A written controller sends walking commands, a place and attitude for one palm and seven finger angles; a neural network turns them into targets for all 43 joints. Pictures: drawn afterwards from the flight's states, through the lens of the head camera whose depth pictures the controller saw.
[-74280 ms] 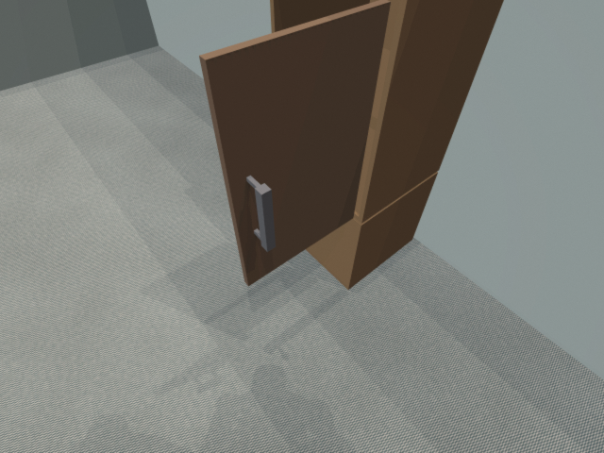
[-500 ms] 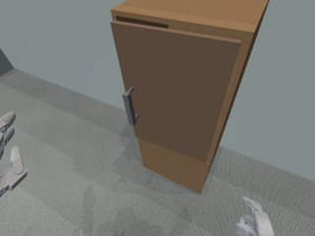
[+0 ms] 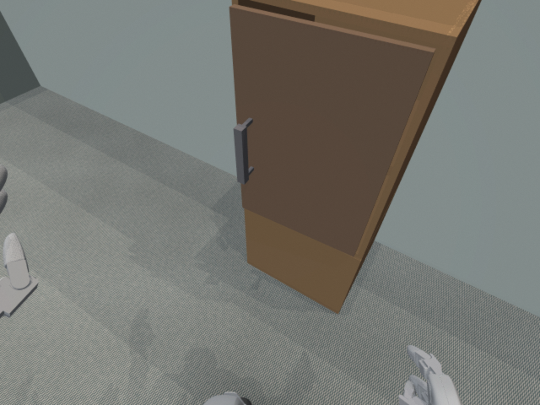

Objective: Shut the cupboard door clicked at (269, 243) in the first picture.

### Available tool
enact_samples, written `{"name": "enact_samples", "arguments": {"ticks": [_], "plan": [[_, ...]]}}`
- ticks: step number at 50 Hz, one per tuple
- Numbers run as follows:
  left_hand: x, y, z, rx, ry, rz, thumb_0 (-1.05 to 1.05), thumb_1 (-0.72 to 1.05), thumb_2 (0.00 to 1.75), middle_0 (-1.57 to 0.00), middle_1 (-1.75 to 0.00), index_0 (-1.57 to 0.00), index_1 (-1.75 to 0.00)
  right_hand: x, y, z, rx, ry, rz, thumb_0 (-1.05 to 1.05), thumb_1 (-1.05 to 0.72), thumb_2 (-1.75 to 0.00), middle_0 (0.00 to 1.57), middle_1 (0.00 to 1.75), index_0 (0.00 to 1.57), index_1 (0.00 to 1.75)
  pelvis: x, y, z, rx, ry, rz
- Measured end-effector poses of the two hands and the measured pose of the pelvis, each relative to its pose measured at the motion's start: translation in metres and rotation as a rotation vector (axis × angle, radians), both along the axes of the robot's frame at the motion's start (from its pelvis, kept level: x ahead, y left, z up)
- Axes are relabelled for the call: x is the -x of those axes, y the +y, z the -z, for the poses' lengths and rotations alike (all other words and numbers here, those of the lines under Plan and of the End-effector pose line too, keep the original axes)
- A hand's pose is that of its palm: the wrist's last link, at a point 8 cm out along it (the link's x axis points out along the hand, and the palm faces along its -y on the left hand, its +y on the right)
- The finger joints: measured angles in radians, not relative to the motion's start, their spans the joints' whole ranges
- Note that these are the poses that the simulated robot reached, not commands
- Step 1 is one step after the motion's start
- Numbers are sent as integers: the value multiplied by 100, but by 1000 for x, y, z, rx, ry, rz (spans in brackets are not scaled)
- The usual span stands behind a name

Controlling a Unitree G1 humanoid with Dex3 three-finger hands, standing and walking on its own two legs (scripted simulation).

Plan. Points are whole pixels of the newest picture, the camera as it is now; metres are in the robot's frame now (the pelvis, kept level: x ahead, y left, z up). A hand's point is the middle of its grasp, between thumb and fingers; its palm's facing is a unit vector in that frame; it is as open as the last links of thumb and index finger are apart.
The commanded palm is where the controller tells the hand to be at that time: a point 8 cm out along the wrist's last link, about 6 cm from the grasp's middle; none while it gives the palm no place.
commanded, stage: step back with the hand held close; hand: left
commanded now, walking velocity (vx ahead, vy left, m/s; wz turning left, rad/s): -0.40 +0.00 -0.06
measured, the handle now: (245, 151) +0.70 +0.12 -0.06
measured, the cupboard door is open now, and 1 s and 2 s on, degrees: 3 3 3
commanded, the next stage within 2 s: stop stepping back and stand still in 0.44 s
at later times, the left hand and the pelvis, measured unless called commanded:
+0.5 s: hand out of the picture +0.09 +0.30 +0.18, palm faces +0.51 -0.76 -0.40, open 7.5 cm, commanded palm +0.02 +0.34 +0.19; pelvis -0.10 +0.03 -0.01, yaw +3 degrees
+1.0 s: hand out of the picture +0.05 +0.31 +0.16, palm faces +0.43 -0.81 -0.39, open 7.5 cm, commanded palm -0.02 +0.33 +0.19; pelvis -0.18 +0.04 +0.00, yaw -3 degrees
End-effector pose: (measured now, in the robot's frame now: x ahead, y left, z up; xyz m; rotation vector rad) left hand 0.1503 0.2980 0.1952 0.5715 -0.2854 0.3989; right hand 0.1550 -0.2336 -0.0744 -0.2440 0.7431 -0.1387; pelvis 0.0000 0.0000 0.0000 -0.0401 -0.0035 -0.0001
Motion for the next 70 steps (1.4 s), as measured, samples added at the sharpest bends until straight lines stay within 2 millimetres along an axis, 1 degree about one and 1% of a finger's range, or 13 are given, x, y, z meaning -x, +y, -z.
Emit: {"name": "enact_samples", "arguments": {"ticks": [10, 16, 20, 28, 35, 38, 41, 47, 50, 59, 67, 68, 70], "plan": [[15, 13, -2, -20, -58, 40, 2, 88, 89, -21, -30, -21, -30, 37, 2, -4, 26, -26, 41, 1, -90, -90, 20, 30, 20, 30, 34, 8, 3, 27, -13, -15], [57, 10, -7, -82, -57, 53, 2, 88, 89, -21, -30, -21, -30, 55, 7, 1, 3, -34, 0, 1, -90, -90, 20, 30, 20, 30, 64, 4, 10, 22, -12, -49], [88, 15, -3, -48, -48, 17, 2, 88, 89, -21, -30, -21, -30, 74, 12, 3, 19, 27, -13, 1, -90, -90, 20, 30, 20, 30, 75, 14, 7, -24, -21, -22], [110, 51, 9, 23, -113, -38, 2, 88, 89, -21, -30, -21, -30, 108, 38, 6, 30, 7, -22, 1, -90, -90, 20, 30, 20, 30, 120, 30, 12, 29, -20, -45], [144, 26, -4, 26, -73, 51, 2, 89, 90, -21, -30, -21, -30, 146, 56, -6, -58, -53, -42, 1, -90, -90, 20, 30, 20, 30, 155, 25, 4, 10, 32, 8], [158, 15, -11, -16, -59, 83, 2, 88, 90, -21, -30, -21, -30, 166, 51, 0, -62, -35, -46, 1, -90, -90, 21, 30, 20, 30, 172, 24, 5, -17, 33, 38], [165, 19, -15, 1, -55, 68, 2, 88, 89, -21, -30, -21, -30, 192, 41, 2, -50, 25, 8, 1, -90, -90, 21, 30, 20, 30, 174, 28, -2, -30, 14, 55], [153, 44, 6, 75, -31, -1, 1, 88, 89, -21, -30, -21, -30, 231, 17, 9, 21, 75, 128, 1, -90, -90, 20, 30, 20, 30, 175, 40, 0, -28, -7, 42], [147, 46, 17, 101, 22, 6, 2, 88, 90, -21, -30, -21, -30, 243, 13, 3, 37, 69, 172, 1, -90, -90, 20, 30, 20, 30, 179, 43, -3, -40, -7, 59], [157, 20, 3, 6, 65, 107, 2, 88, 89, -21, -30, -21, -30, 248, 19, -3, -3, 64, 154, 1, -90, -90, 20, 30, 20, 30, 186, 32, -9, -26, 30, 52], [156, 31, 12, 52, 78, 10, 2, 88, 89, -21, -30, -21, -30, 221, 23, 7, -32, 63, 118, 1, -90, -90, 20, 30, 20, 30, 176, 31, -7, -27, 9, 63], [152, 32, 21, 57, 104, 12, 2, 88, 89, -21, -30, -21, -30, 216, 23, 8, -40, 51, 95, 1, -90, -90, 20, 30, 20, 30, 176, 32, -7, -26, 10, 58], [139, 34, 63, 108, 273, 14, 1, 89, 90, -20, -30, -20, -30, 206, 21, 15, -50, 52, 43, 1, -90, -90, 20, 30, 20, 30, 179, 36, -3, -28, 12, 51]]}}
